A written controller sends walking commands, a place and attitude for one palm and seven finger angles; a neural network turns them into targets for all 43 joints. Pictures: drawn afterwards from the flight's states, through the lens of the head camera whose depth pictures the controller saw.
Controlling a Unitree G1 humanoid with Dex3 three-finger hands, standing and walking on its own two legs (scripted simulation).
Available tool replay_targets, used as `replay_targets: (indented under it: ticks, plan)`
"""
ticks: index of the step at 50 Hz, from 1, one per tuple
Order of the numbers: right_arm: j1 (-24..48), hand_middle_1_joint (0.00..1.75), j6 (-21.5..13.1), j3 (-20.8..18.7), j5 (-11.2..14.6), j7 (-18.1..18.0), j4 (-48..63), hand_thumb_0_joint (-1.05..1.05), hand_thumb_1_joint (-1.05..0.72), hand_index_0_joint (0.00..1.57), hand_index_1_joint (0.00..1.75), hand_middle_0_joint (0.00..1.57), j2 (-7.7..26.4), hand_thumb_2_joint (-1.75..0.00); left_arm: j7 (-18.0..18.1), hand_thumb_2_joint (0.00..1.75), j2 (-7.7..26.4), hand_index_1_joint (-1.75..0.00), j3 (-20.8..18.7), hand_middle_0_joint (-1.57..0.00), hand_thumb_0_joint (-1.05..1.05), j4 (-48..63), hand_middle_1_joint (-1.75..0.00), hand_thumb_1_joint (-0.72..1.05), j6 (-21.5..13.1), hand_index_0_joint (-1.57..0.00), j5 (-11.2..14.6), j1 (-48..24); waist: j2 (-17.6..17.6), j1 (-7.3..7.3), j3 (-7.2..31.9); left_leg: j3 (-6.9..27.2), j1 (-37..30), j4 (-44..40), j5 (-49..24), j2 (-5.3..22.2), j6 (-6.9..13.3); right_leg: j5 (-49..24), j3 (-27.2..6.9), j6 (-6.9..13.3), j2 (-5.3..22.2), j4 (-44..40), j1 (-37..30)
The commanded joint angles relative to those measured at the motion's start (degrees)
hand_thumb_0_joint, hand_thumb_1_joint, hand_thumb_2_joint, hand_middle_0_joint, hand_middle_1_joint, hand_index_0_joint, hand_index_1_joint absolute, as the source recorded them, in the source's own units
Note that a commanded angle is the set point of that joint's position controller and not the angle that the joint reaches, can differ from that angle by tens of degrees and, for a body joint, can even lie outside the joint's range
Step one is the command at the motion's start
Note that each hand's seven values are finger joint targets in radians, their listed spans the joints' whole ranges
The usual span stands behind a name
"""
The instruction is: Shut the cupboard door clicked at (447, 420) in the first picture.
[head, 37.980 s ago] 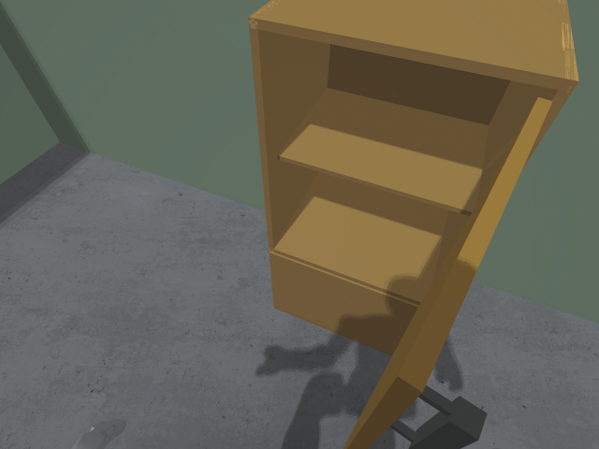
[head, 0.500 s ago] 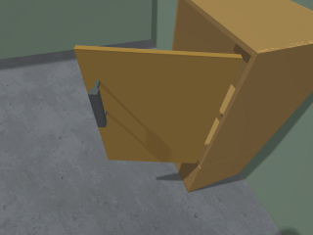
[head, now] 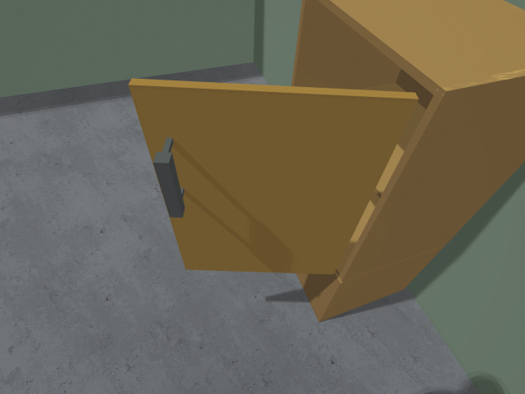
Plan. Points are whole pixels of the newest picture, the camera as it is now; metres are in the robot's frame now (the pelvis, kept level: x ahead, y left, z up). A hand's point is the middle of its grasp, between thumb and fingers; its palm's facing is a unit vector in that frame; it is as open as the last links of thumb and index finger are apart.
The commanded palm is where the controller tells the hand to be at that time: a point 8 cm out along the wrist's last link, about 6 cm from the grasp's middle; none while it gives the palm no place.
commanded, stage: look again from close up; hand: left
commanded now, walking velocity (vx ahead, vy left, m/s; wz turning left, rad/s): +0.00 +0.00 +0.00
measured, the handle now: (173, 178) +0.46 +0.19 +0.04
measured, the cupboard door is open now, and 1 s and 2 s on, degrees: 69 69 69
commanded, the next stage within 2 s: raise the hand and make a fist in 0.56 s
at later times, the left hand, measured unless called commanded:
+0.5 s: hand out of the picture +0.00 +0.20 -0.18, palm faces -0.01 -0.97 -0.25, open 7.4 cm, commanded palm none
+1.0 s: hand (143, 379) +0.15 +0.18 -0.03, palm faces +0.05 -1.00 -0.02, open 6.6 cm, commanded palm +0.09 +0.24 -0.05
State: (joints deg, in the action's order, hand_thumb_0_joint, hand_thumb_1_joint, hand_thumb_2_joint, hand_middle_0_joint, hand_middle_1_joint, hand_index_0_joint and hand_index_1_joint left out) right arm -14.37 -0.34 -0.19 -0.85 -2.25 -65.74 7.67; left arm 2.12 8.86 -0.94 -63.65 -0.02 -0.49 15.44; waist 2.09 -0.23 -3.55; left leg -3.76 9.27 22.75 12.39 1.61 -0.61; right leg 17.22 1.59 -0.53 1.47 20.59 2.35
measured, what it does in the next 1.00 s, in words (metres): lowers itself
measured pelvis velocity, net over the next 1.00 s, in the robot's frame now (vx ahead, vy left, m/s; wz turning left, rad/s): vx -0.06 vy -0.02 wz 0.02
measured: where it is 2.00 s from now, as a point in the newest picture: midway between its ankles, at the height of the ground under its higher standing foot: outside the picture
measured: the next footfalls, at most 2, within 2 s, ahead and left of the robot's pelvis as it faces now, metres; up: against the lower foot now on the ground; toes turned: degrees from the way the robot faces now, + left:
none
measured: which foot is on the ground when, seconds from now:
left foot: down 0.00-1.00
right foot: down 0.00-1.00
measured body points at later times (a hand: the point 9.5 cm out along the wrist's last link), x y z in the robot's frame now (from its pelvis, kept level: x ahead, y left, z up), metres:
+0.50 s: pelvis -0.02 +0.02 -0.01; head +0.00 +0.00 +0.44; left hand +0.00 +0.26 -0.16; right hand +0.01 -0.21 -0.17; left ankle +0.00 +0.12 -0.74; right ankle -0.07 -0.12 -0.74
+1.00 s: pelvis -0.06 -0.02 -0.06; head -0.02 -0.01 +0.38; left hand +0.14 +0.23 -0.03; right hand +0.15 -0.26 -0.12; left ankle +0.00 +0.12 -0.74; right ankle -0.07 -0.12 -0.74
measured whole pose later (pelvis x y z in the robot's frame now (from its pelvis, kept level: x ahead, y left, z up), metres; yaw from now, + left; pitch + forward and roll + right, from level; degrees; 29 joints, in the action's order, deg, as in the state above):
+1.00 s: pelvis -0.06 -0.02 -0.06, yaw +1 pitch +10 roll +1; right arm -8.7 -16.2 -3.4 0.4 -0.1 -35.6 13.0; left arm -18.2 10.6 -11.2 -12.0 -31.8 15.1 20.3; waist 2.6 -0.5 6.3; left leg -1.9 43.0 53.9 20.9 2.7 -1.9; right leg 30.1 2.9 1.4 2.0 57.8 37.8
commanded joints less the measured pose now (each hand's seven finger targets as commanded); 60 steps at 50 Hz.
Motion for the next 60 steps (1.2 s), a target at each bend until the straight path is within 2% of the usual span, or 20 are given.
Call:
replay_targets:
  ticks: [1,3,4,5,6,10,19,32,33,34,35,36,37,38,40,44,47,51,56,60]
  plan:
    - [-4.0,0.30,-0.8,-1.2,0.3,-0.4,1.1,0.00,-0.90,0.20,0.30,0.20,6.6,-0.90,0.4,0.90,4.8,-0.30,-0.6,-0.20,0.00,0.8,-0.30,0.90,-0.4,-0.20,-0.2,5.1,-0.5,0.38,0.6,4.2,-3.7,-2.1,-16.6,4.8,1.3,-17.2,-2.9,1.9,4.7,-2.9,3.8]
    - [-3.8,0.30,-0.7,-1.2,0.2,-0.3,1.0,0.00,-0.90,0.20,0.30,0.20,6.6,-0.90,0.3,0.90,4.6,-0.30,-0.5,-0.20,0.00,0.6,-0.30,0.90,-0.3,-0.20,-0.1,5.1,-1.6,0.41,0.1,4.2,-3.6,-2.4,-15.9,4.7,1.2,-16.4,-3.0,1.9,4.8,-2.8,4.3]
    - [0.4,0.30,-1.8,-1.1,0.7,0.7,5.3,0.00,-0.90,0.20,0.30,0.20,8.5,-0.90,2.5,0.90,5.7,-0.30,0.3,-0.20,0.00,0.3,-0.30,0.90,-2.7,-0.20,-1.3,7.5,-8.3,1.08,-0.5,2.2,-0.7,10.1,-26.0,4.9,0.4,-32.4,-5.9,0.9,6.5,-0.9,9.1]
    - [-3.0,0.30,-1.5,-1.0,0.1,1.0,6.5,0.00,-0.90,0.20,0.30,0.20,5.9,-0.90,2.2,0.90,8.5,-0.30,-0.5,-0.20,0.00,3.1,-0.30,0.90,-2.8,-0.20,-0.7,5.3,-9.4,-1.23,1.9,3.4,1.1,8.1,-11.9,4.2,1.2,-24.8,-5.2,2.7,7.3,2.0,7.2]
    - [-1.8,0.30,-1.5,-0.9,-0.5,1.0,6.7,0.00,-0.90,0.20,0.30,0.20,5.5,-0.90,1.6,0.90,8.3,-0.30,-0.5,-0.20,0.00,3.6,-0.30,0.90,-3.1,-0.20,-0.7,4.7,-11.8,-0.17,1.8,3.0,1.0,6.7,-12.0,3.0,1.3,-30.8,-5.5,3.5,7.5,2.9,6.8]
    - [-4.3,0.30,-1.6,-1.0,0.1,0.7,8.0,0.00,-0.90,0.20,0.30,0.20,7.9,-0.90,1.1,0.90,5.2,-0.30,0.3,-0.20,0.00,3.7,-0.30,0.90,-2.1,-0.20,-0.4,4.6,-2.4,-0.56,4.9,5.5,0.6,5.6,-15.3,5.2,2.8,-11.2,-2.8,2.7,3.0,5.3,7.7]
    - [-1.8,0.30,-1.0,-1.0,-0.1,1.2,9.0,0.00,-0.90,0.20,0.30,0.20,8.9,-0.90,0.4,0.90,7.0,-0.30,0.5,-0.20,0.00,5.0,-0.30,0.90,-0.9,-0.20,-0.4,3.2,-0.5,0.15,-2.4,6.0,4.6,-0.3,0.9,4.0,2.9,1.7,-4.1,2.3,2.8,3.8,13.6]
    - [-0.2,0.30,-1.5,-1.0,0.2,1.1,7.3,0.00,-0.90,0.20,0.30,0.20,10.2,-0.90,0.0,0.90,9.9,-0.30,0.4,-0.20,0.00,4.8,-0.30,0.90,-1.3,-0.20,-0.4,2.6,-1.5,0.58,2.1,4.0,0.5,0.8,-8.0,4.3,2.7,-8.3,-4.8,1.8,4.1,2.9,11.0]
    - [2.7,0.30,-1.4,-1.2,0.7,1.3,10.6,0.00,-0.90,0.20,0.30,0.20,10.6,-0.90,2.1,0.90,7.9,-0.30,0.3,-0.20,0.00,3.7,-0.30,0.90,-1.9,-0.20,-1.0,6.9,2.8,1.61,0.7,3.6,3.2,11.9,-12.9,6.0,1.3,-23.7,-8.3,0.9,6.8,0.5,12.0]
    - [-2.7,0.30,-12.5,-3.6,1.2,-3.3,23.6,0.00,-0.90,0.20,0.30,0.20,21.2,-0.90,3.3,0.90,45.5,-0.30,-26.5,-0.20,0.00,98.4,-0.30,0.90,-18.5,-0.20,5.3,-45.8,-6.1,-7.45,24.4,4.9,-17.5,12.9,-23.5,1.8,2.5,-29.3,1.5,2.1,0.2,15.5,13.5]
    - [1.0,0.30,-17.5,-0.1,4.5,-4.9,24.9,0.00,-0.90,0.20,0.30,0.20,13.9,-0.90,2.6,0.90,12.5,-0.32,-2.6,-0.22,0.00,74.5,-0.32,0.90,-12.8,-0.22,6.9,0.9,-26.4,-0.12,31.4,6.7,-22.3,8.0,-32.5,3.1,1.6,-10.6,3.8,1.1,-1.6,21.8,19.4]
    - [1.6,0.30,-18.9,-0.5,3.2,-4.3,23.1,0.00,-0.90,0.20,0.30,0.20,12.8,-0.90,4.7,0.90,12.2,-0.34,-5.6,-0.24,0.00,75.3,-0.34,0.90,-9.9,-0.24,9.5,0.7,-21.2,1.89,28.6,5.7,-15.9,6.1,-38.2,3.3,-1.7,-4.0,3.9,1.9,-1.9,18.1,16.6]
    - [1.6,0.30,-19.2,-1.0,3.5,-2.3,21.2,0.00,-0.90,0.20,0.30,0.20,10.3,-0.90,4.0,0.90,-3.7,-0.36,3.4,-0.25,0.00,61.5,-0.36,0.90,-3.9,-0.25,9.3,12.9,-13.9,-1.33,18.7,6.2,-7.7,4.8,-27.7,2.9,-0.6,-2.2,3.7,0.7,-1.2,15.5,20.9]
    - [0.9,0.30,-19.7,-3.0,3.6,-1.3,25.4,0.00,-0.90,0.20,0.30,0.20,13.3,-0.90,4.0,0.90,1.9,-0.38,0.1,-0.27,0.00,71.4,-0.38,0.90,-6.0,-0.27,9.6,0.2,-10.9,-2.31,10.7,6.3,0.1,6.3,-13.7,2.0,-0.3,-4.5,3.5,1.0,-0.8,13.4,21.1]
    - [4.0,0.30,-20.3,-3.4,2.4,-1.1,28.2,0.00,-0.90,0.20,0.30,0.20,12.8,-0.90,1.8,0.90,4.6,-0.42,-5.4,-0.31,0.00,61.2,-0.42,0.90,-11.1,-0.31,9.3,7.4,0.9,-2.17,-0.2,5.5,12.6,10.6,-0.2,-0.9,0.5,-0.5,4.6,0.9,-1.0,11.3,27.8]
    - [6.9,0.30,-18.9,-5.3,1.0,1.4,32.5,0.00,-0.90,0.20,0.30,0.20,12.1,-0.90,-11.4,0.90,1.6,-0.50,-10.8,-0.38,0.00,48.6,-0.50,0.90,-27.6,-0.38,14.0,24.3,18.0,3.87,5.5,3.9,27.2,23.0,-1.0,-2.2,-0.6,-4.9,3.9,0.9,-1.3,23.5,33.7]
    - [7.8,0.30,-18.4,-6.1,1.6,2.4,36.8,0.00,-0.90,0.20,0.30,0.20,12.5,-0.90,-22.6,0.90,7.6,-0.56,-16.6,-0.44,0.00,48.3,-0.56,0.90,-35.8,-0.44,17.4,23.7,8.8,5.63,13.5,2.1,31.6,29.7,-0.3,-3.3,-0.9,-10.1,-1.3,1.0,0.7,29.7,32.1]
    - [8.5,0.30,-18.2,-5.6,2.0,1.2,42.4,0.00,-0.90,0.20,0.30,0.20,12.5,-0.90,-24.4,0.90,14.8,-0.64,-19.9,-0.51,0.00,68.6,-0.64,0.90,-34.5,-0.51,20.1,8.8,-9.4,5.05,22.9,1.3,30.6,34.3,3.8,-3.1,0.8,4.6,-5.4,1.5,0.1,30.1,36.3]
    - [5.5,0.30,-20.3,-4.1,1.6,-1.5,41.3,0.00,-0.90,0.20,0.30,0.20,12.4,-0.90,-20.8,0.90,12.3,-0.74,-12.0,-0.60,0.00,89.8,-0.74,0.90,-39.9,-0.60,20.3,-6.6,-8.5,-2.00,23.5,4.7,29.9,40.2,7.0,-0.7,2.7,11.0,-7.0,1.3,-1.4,30.4,45.0]
    - [4.2,0.30,-20.6,-3.5,2.7,-3.4,39.6,0.00,-0.90,0.20,0.30,0.20,13.4,-0.90,-23.2,0.90,10.6,-0.82,-7.6,-0.68,0.00,81.3,-0.82,0.90,-35.5,-0.68,19.2,-3.2,-4.5,-3.62,17.1,5.9,34.2,39.8,11.0,0.2,2.9,15.4,-5.7,1.2,-2.4,29.3,46.9]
